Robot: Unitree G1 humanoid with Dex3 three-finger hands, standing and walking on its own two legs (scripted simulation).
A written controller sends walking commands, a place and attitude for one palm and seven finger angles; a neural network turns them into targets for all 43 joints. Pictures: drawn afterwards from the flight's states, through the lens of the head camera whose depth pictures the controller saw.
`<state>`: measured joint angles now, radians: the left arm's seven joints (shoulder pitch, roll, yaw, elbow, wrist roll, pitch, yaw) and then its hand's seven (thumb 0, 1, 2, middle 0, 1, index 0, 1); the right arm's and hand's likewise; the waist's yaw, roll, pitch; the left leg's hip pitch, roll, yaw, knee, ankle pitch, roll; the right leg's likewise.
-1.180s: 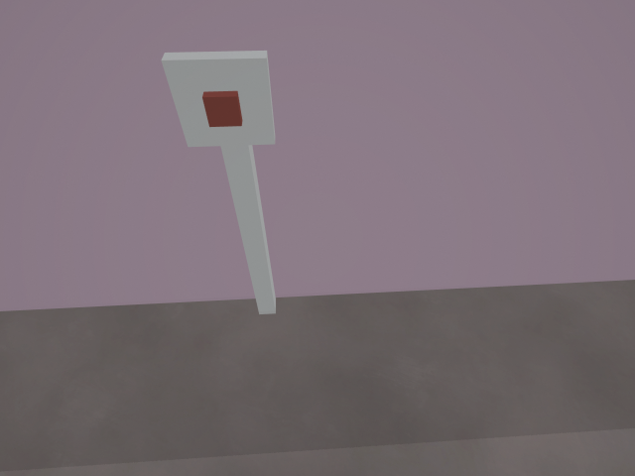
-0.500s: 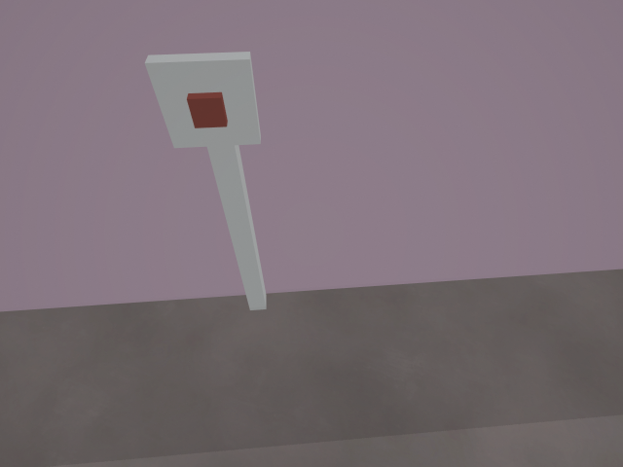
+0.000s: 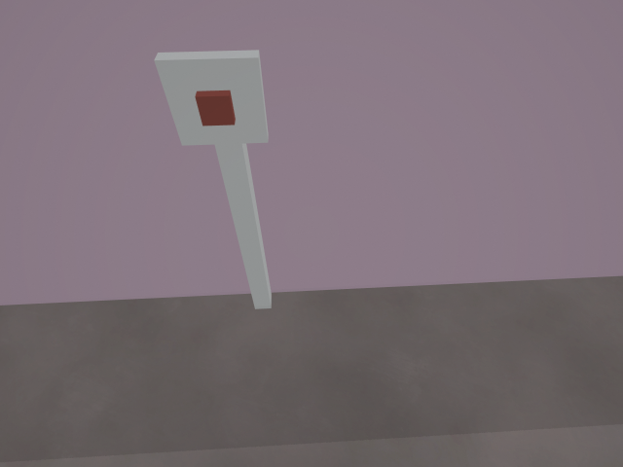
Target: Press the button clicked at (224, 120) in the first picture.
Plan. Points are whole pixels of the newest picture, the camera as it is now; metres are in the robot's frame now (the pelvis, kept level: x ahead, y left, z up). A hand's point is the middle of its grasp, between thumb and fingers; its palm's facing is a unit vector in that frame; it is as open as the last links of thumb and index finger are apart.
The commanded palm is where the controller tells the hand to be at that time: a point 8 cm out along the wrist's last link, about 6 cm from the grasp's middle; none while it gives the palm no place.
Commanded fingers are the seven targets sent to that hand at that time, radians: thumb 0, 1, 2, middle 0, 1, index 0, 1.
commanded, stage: take the last steps up to it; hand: left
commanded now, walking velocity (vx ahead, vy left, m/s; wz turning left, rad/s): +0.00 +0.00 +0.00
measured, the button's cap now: (216, 107) +0.70 +0.22 +0.08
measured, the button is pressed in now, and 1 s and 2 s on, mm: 0 0 0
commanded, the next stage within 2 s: come to a stop and stand still in 0.68 s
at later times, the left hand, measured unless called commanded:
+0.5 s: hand out of the picture +0.08 +0.17 -0.18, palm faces +0.11 -0.97 -0.21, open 7.3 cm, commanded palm none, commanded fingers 0.00 0.90 0.90 -0.20 -0.30 -0.20 -0.30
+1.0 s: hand out of the picture +0.13 +0.11 -0.19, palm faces +0.21 -0.97 -0.16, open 7.4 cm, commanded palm none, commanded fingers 0.00 0.90 0.90 -0.20 -0.30 -0.20 -0.30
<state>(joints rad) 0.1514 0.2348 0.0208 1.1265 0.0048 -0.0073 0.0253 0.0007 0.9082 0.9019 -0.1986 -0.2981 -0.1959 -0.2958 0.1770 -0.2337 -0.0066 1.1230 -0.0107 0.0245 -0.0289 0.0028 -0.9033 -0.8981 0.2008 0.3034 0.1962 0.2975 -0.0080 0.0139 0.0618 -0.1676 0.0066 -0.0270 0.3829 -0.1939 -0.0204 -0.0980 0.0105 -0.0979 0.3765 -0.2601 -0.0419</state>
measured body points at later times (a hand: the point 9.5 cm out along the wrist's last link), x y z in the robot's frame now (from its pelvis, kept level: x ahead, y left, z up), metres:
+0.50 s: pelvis +0.07 -0.02 -0.01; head +0.11 -0.03 +0.44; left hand +0.08 +0.22 -0.16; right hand -0.04 -0.20 -0.17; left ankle +0.01 +0.14 -0.74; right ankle +0.09 -0.11 -0.74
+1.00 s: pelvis +0.20 -0.03 -0.02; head +0.22 -0.03 +0.43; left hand +0.13 +0.17 -0.18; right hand +0.33 -0.22 -0.17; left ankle +0.21 +0.11 -0.74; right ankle +0.14 -0.12 -0.74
